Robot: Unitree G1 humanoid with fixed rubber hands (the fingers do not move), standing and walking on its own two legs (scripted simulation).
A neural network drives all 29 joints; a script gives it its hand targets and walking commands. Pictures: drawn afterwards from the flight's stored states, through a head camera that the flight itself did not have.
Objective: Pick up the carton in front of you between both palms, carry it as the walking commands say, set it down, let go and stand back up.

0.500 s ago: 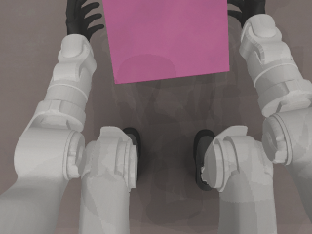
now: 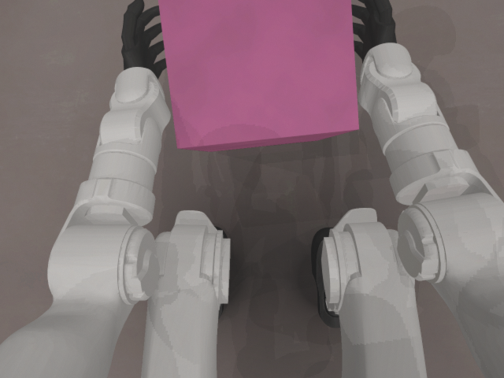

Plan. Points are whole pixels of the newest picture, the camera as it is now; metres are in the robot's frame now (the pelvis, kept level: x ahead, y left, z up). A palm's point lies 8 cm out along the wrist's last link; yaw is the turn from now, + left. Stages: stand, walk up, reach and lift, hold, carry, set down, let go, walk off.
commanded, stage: reach and lift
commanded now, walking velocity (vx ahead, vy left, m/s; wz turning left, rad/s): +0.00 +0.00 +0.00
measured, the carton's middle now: (258, 77) +0.52 +0.01 -0.21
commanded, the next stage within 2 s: none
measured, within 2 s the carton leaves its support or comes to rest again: neither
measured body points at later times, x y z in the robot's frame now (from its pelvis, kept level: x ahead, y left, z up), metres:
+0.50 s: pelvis +0.00 +0.00 +0.12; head +0.25 +0.00 +0.50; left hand +0.49 +0.16 +0.06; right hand +0.50 -0.15 +0.06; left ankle +0.12 +0.13 -0.33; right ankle +0.11 -0.13 -0.33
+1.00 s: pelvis +0.05 +0.00 +0.26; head +0.20 +0.00 +0.68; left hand +0.45 +0.15 +0.21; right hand +0.46 -0.15 +0.21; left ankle +0.12 +0.13 -0.33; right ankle +0.11 -0.13 -0.33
